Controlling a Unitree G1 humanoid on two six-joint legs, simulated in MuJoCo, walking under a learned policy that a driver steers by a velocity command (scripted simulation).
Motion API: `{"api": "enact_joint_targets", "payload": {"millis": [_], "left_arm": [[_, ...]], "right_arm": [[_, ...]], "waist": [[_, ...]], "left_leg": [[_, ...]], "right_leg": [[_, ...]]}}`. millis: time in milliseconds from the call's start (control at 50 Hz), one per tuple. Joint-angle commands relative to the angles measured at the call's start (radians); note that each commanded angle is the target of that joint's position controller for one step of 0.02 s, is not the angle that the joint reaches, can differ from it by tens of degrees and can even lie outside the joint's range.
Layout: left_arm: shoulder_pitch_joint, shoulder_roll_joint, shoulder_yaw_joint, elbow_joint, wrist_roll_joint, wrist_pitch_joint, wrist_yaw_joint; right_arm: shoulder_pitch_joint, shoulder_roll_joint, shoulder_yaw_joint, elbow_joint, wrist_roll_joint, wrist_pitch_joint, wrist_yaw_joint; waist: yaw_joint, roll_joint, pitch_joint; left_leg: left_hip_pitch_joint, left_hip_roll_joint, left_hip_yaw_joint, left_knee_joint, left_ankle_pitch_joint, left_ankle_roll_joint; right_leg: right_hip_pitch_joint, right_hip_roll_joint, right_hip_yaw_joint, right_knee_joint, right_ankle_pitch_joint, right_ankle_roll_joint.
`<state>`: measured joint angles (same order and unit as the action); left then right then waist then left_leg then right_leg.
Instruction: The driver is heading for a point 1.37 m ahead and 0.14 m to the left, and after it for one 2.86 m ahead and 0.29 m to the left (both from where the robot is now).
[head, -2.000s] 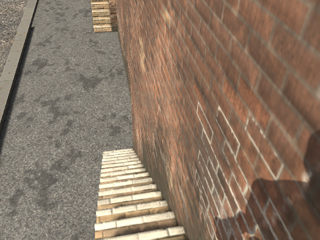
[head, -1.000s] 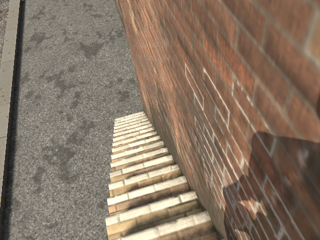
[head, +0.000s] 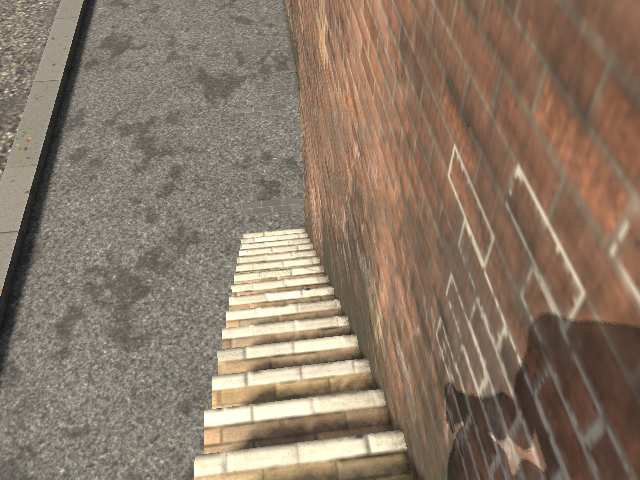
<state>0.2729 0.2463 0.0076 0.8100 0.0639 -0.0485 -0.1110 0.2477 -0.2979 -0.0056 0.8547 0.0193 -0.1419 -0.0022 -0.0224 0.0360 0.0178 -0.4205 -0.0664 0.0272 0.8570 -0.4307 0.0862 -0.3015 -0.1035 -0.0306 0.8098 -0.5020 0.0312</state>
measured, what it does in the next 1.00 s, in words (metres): goes down: right foot 0.19 m lower, then left foot 0.20 m lower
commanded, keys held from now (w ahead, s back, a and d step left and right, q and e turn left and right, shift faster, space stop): w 1.00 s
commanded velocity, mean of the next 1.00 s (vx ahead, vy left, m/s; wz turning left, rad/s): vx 0.46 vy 0.00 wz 0.00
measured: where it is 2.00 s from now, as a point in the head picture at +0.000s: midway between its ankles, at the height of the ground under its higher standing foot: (291, 442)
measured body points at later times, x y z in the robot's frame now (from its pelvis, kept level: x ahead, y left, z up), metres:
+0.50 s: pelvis +0.13 -0.01 -0.12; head +0.14 -0.03 +0.33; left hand +0.29 +0.16 -0.23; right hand +0.06 -0.22 -0.27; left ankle +0.02 +0.06 -0.69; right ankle +0.24 -0.13 -0.85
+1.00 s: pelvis +0.35 +0.10 -0.33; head +0.35 +0.11 +0.12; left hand +0.30 +0.33 -0.48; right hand +0.48 -0.16 -0.45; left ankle +0.44 +0.22 -1.08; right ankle +0.22 -0.12 -0.87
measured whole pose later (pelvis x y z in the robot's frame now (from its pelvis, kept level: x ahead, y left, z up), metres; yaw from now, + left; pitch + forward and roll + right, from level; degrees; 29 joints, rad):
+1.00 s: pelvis +0.35 +0.10 -0.33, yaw +1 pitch +1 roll -7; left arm 0.50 0.19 0.01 0.88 0.05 -0.04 -0.02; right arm 0.24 -0.32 -0.01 0.88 -0.01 -0.08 0.04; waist 0.09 0.11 -0.05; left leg -0.37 0.14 -0.07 0.45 0.02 -0.03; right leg -0.45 -0.08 0.03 1.54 -0.91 0.04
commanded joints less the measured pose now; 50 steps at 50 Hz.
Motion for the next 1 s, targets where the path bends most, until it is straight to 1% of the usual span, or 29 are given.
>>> {"api": "enact_joint_targets", "payload": {"millis": [20,80,180,200,240,320,340,380,420,440,460,500,520,540,560,580,600,620,640,680,720,740,820,840,880,920,960,980,1000], "left_arm": [[-0.150,0.074,0.016,-0.158,0.012,-0.017,-0.005],[-0.125,0.012,0.014,-0.124,0.047,-0.035,0.048],[-0.078,-0.023,0.009,-0.082,0.045,0.002,0.019],[-0.030,-0.046,-0.008,-0.080,0.073,0.016,-0.002],[0.008,-0.032,-0.013,-0.092,0.062,0.026,-0.026],[-0.176,-0.048,-0.033,-0.165,0.085,0.029,-0.023],[-0.204,-0.026,-0.035,-0.176,0.072,0.030,-0.028],[-0.159,-0.055,-0.051,-0.203,0.065,0.033,-0.034],[-0.165,-0.018,-0.059,-0.216,0.066,0.025,-0.036],[-0.218,-0.025,-0.070,-0.235,0.054,0.014,-0.041],[-0.102,-0.027,-0.073,-0.213,0.088,0.004,-0.037],[0.218,0.059,-0.009,-0.074,0.058,-0.029,-0.024],[0.311,0.124,0.029,-0.030,0.075,-0.013,-0.009],[0.445,0.138,0.033,-0.038,0.064,-0.006,-0.024],[0.483,0.164,0.039,-0.014,0.076,-0.015,-0.049],[0.294,0.183,0.049,-0.047,0.036,-0.044,-0.060],[0.125,0.062,0.018,-0.089,-0.017,-0.072,-0.048],[-0.007,-0.062,-0.024,-0.093,-0.005,-0.086,-0.025],[-0.034,-0.075,-0.032,-0.085,-0.017,-0.085,-0.017],[0.053,0.056,0.010,-0.043,-0.049,-0.097,-0.001],[0.025,0.131,0.029,-0.040,-0.016,-0.104,0.015],[0.015,0.042,0.011,-0.031,-0.012,-0.119,0.042],[0.307,0.013,-0.002,0.085,0.022,-0.083,0.074],[0.237,-0.004,-0.003,-0.002,-0.036,-0.068,0.096],[0.183,0.128,0.023,0.005,0.015,-0.032,0.054],[0.120,0.144,0.035,-0.032,0.041,-0.016,0.034],[0.077,0.183,0.035,-0.036,0.060,-0.009,0.028],[0.346,0.155,0.092,0.135,-0.090,0.043,0.147],[0.382,0.110,0.081,0.166,-0.084,0.051,0.168]], "right_arm": [[0.112,-0.291,-0.069,-0.045,0.008,-0.038,-0.027],[0.220,-0.164,-0.031,-0.035,-0.012,-0.020,-0.023],[0.243,-0.045,0.008,0.015,-0.082,-0.001,-0.002],[0.216,-0.040,0.025,0.051,-0.108,0.000,-0.016],[0.176,-0.084,0.024,0.054,-0.102,-0.009,-0.021],[0.380,0.015,0.077,0.135,-0.084,-0.026,-0.069],[0.275,0.009,0.085,0.064,-0.066,-0.021,-0.073],[0.245,-0.077,0.073,0.055,-0.112,-0.004,-0.024],[0.315,-0.098,0.067,0.046,-0.063,0.005,-0.023],[0.343,-0.100,0.063,0.062,-0.052,0.014,-0.029],[0.238,-0.126,0.064,0.041,-0.073,0.017,-0.017],[0.246,-0.117,0.052,0.074,-0.046,0.049,0.022],[0.404,-0.057,0.057,0.160,-0.114,0.056,0.098],[0.477,-0.009,0.058,0.147,-0.088,0.038,0.100],[0.373,-0.003,0.068,0.045,-0.051,0.024,0.082],[0.203,0.033,0.088,-0.055,-0.056,0.027,0.053],[0.128,0.026,0.092,-0.086,-0.079,0.042,0.012],[0.128,0.041,0.101,-0.096,-0.078,0.064,-0.002],[0.185,0.037,0.100,-0.067,-0.069,0.079,0.000],[0.321,-0.031,0.044,0.046,-0.092,0.110,0.030],[0.268,-0.051,0.020,0.035,-0.124,0.083,0.050],[0.156,-0.060,0.013,-0.007,-0.140,0.077,0.045],[-0.100,-0.023,0.031,-0.103,-0.090,0.062,0.005],[0.006,-0.023,0.047,-0.022,-0.079,0.059,0.008],[-0.066,-0.007,0.028,-0.024,-0.078,0.084,0.029],[-0.067,-0.039,0.014,-0.016,-0.066,0.085,0.024],[0.172,-0.106,-0.016,0.066,-0.044,0.061,0.029],[0.289,-0.011,-0.033,0.072,0.014,0.064,0.066],[0.439,-0.059,-0.037,0.106,0.023,0.054,0.075]], "waist": [[-0.081,0.188,0.003],[-0.096,0.051,0.025],[-0.033,-0.014,0.032],[0.028,0.006,0.031],[0.062,0.009,0.022],[-0.106,0.032,0.053],[-0.095,0.022,0.056],[-0.043,0.070,0.027],[-0.107,0.046,0.127],[-0.142,0.026,0.158],[-0.044,0.039,0.140],[0.076,-0.152,0.019],[0.059,-0.155,-0.080],[0.084,-0.221,-0.274],[0.113,-0.167,-0.250],[0.063,-0.110,-0.117],[0.039,0.039,-0.061],[-0.030,0.092,0.007],[-0.064,0.013,0.060],[-0.052,-0.078,0.089],[-0.060,-0.090,0.040],[-0.006,-0.153,0.024],[0.155,-0.139,0.050],[0.159,-0.051,0.028],[0.125,-0.117,0.075],[0.093,-0.121,0.148],[-0.009,-0.105,0.064],[-0.031,-0.111,-0.023],[-0.063,0.058,-0.096]], "left_leg": [[0.146,0.198,-0.488,-0.422,0.106,0.110],[0.251,0.345,-0.792,-0.358,-0.173,0.305],[0.118,0.227,-0.509,-0.193,-0.101,0.257],[-0.042,0.204,-0.445,-0.152,-0.066,0.222],[-0.257,0.198,-0.417,-0.172,-0.113,0.224],[0.101,0.189,-0.470,0.035,-0.159,0.202],[-0.154,0.137,-0.368,0.014,-0.241,0.209],[-0.683,0.086,-0.193,-0.013,-0.543,0.175],[-0.515,0.126,-0.284,0.023,-0.668,0.178],[-0.361,0.132,-0.369,0.027,-0.618,0.194],[-0.348,0.187,-0.533,0.107,-0.456,0.223],[-0.070,0.057,-0.325,0.577,-0.262,0.122],[-0.310,0.016,-0.221,0.944,-0.137,0.031],[-0.655,-0.089,-0.189,1.377,-0.367,-0.041],[-0.868,-0.083,-0.175,1.480,-0.307,-0.081],[-1.055,0.043,-0.167,1.339,-0.209,-0.145],[-1.041,0.130,-0.217,1.059,-0.036,-0.166],[-0.898,0.215,-0.251,0.714,0.160,-0.181],[-0.694,0.239,-0.209,0.623,0.184,-0.202],[-0.305,0.185,-0.100,0.492,0.380,-0.189],[-0.130,0.121,-0.055,0.679,0.315,-0.172],[-0.378,0.188,-0.190,0.465,0.487,-0.164],[-0.740,0.228,-0.188,0.170,0.452,-0.166],[-0.546,0.230,-0.141,-0.268,0.841,-0.166],[-0.086,0.169,-0.023,-0.161,0.821,-0.156],[-0.012,0.194,-0.060,-0.250,0.687,-0.132],[0.222,0.192,-0.029,-0.504,0.757,-0.087],[0.451,0.225,-0.188,-0.537,0.336,-0.073],[0.554,0.207,-0.114,-0.324,0.778,-0.166]], "right_leg": [[-0.316,0.151,-0.084,0.301,-0.075,-0.020],[-0.666,0.114,0.241,0.602,0.082,-0.018],[-0.802,0.143,0.219,0.601,0.420,-0.045],[-0.682,0.125,0.166,0.677,0.554,-0.074],[-0.557,0.110,0.095,0.726,0.575,-0.066],[-0.921,0.044,0.149,0.407,0.853,-0.036],[-0.659,0.055,0.068,0.159,1.064,-0.048],[-0.008,0.141,-0.099,0.236,0.950,-0.005],[-0.062,0.104,-0.047,-0.033,0.656,0.030],[-0.085,0.097,-0.005,-0.247,0.592,0.004],[0.009,0.087,0.064,-0.163,0.693,-0.030],[0.225,0.078,-0.023,-0.744,0.850,-0.100],[0.485,-0.032,0.054,-0.318,0.840,-0.229],[0.808,-0.170,0.248,-0.021,1.117,-0.391],[0.835,-0.294,0.517,-0.210,0.969,-0.459],[0.699,-0.379,0.690,-0.351,0.507,-0.475],[0.482,-0.316,0.580,-0.395,0.192,-0.415],[0.204,-0.253,0.468,-0.388,0.135,-0.347],[-0.100,-0.218,0.432,-0.417,0.073,-0.336],[-0.505,-0.053,0.216,-0.376,-0.039,-0.262],[-0.620,-0.061,0.199,-0.322,0.032,-0.262],[-0.364,-0.054,0.221,-0.147,0.008,-0.231],[0.057,-0.176,0.525,-0.050,-0.089,-0.319],[-0.003,-0.065,0.342,0.083,-0.158,-0.238],[-0.418,-0.081,0.296,0.018,-0.333,-0.210],[-0.430,-0.147,0.321,0.043,-0.353,-0.174],[-0.300,-0.095,0.231,0.360,-0.346,-0.107],[-0.336,0.015,0.071,0.690,-0.257,-0.181],[-0.482,0.078,0.006,1.079,-0.420,-0.124]]}}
